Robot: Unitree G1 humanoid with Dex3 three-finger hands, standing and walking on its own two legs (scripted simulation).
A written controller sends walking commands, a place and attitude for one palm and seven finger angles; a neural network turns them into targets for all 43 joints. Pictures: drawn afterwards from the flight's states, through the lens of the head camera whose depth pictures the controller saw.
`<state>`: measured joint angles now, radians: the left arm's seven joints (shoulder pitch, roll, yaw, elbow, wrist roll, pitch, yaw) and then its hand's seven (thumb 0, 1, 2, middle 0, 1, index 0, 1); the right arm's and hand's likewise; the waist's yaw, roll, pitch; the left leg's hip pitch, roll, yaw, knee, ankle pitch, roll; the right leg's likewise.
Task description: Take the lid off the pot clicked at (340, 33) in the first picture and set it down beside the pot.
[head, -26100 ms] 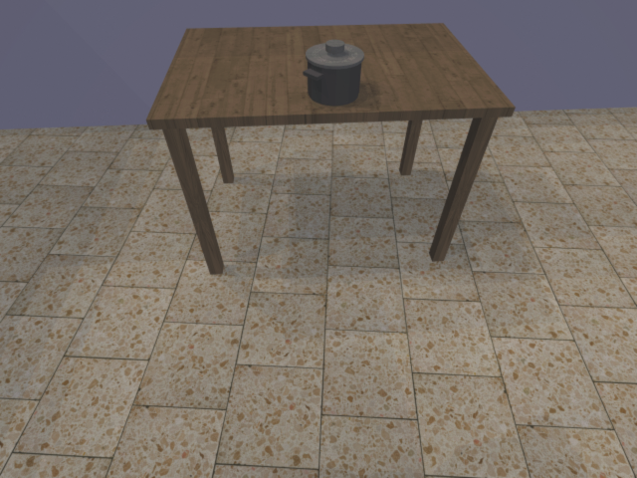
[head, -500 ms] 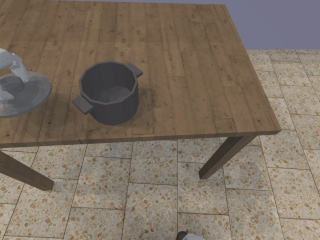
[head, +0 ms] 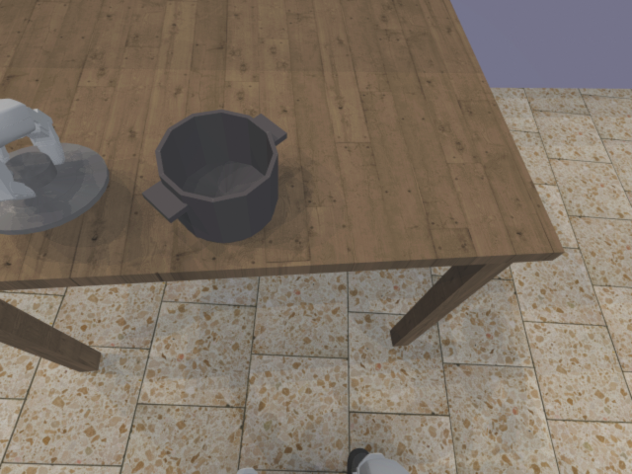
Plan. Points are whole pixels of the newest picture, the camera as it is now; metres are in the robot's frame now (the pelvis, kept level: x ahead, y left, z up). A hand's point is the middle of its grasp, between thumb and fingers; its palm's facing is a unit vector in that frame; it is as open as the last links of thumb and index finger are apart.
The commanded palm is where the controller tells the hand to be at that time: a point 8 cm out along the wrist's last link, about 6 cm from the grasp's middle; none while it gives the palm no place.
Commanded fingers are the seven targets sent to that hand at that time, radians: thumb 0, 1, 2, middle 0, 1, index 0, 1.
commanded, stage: lower the lid onto the table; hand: left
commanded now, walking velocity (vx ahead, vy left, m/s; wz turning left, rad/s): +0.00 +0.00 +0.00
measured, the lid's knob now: (30, 170) +0.49 +0.33 +0.05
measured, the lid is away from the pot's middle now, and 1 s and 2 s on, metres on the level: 0.23 0.23 0.23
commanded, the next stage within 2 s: open the fingers wide in 0.86 s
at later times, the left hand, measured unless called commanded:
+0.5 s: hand (30, 181) +0.47 +0.33 +0.04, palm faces -0.52 -0.12 -0.84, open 8.5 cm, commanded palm +0.52 +0.33 +0.10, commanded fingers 0.00 0.57 1.05 -0.91 -1.10 -0.75 -1.03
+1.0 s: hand (30, 193) +0.47 +0.34 +0.02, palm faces -0.50 -0.13 -0.86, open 8.5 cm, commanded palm +0.49 +0.32 +0.07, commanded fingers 0.00 0.55 0.98 -0.86 -1.09 -0.71 -1.03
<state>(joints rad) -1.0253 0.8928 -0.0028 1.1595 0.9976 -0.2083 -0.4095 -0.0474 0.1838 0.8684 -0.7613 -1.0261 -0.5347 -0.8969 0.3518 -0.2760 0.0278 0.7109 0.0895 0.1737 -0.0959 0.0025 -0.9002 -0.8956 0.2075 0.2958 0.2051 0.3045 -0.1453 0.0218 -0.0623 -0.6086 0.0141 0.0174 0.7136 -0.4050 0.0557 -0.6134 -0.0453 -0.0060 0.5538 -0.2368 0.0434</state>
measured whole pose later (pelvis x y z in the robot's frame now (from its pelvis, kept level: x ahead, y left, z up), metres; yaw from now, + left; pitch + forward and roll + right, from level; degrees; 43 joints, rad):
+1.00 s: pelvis -0.01 -0.01 -0.03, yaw -1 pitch +23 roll -4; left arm -1.06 0.98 0.05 1.18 1.01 -0.24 -0.37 0.00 0.16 0.84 -0.79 -1.05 -0.54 -0.95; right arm 0.32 -0.28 0.05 0.65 0.09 0.23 -0.09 0.00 -0.90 -0.90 0.21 0.30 0.20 0.30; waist -0.17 0.02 -0.06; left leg -0.85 0.04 0.00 0.92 -0.47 0.04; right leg -0.86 -0.02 -0.01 0.76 -0.30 0.06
